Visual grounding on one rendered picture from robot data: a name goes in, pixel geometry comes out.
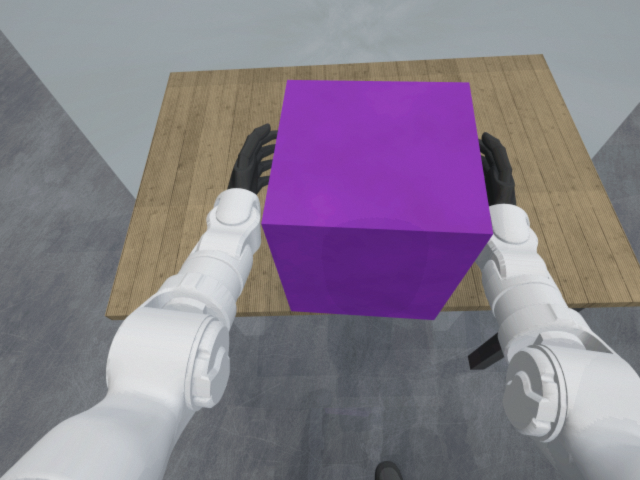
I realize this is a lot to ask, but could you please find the carton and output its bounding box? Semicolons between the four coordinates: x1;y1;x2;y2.
261;80;493;320

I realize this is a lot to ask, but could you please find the robot left forearm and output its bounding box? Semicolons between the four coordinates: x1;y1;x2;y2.
106;188;261;387

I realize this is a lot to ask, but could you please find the robot right forearm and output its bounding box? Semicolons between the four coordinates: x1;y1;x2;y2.
475;204;640;379

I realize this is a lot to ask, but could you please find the robot left hand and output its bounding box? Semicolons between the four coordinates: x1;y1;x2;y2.
227;123;278;195

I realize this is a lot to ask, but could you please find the robot right upper arm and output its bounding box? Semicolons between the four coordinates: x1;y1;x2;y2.
502;344;640;480

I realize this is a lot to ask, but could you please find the robot right hand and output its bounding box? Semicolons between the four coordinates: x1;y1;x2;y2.
478;132;517;206

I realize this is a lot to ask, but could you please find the robot left upper arm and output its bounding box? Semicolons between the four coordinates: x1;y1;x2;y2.
0;307;230;480

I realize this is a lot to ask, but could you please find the table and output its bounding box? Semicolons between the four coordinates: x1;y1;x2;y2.
105;54;640;370

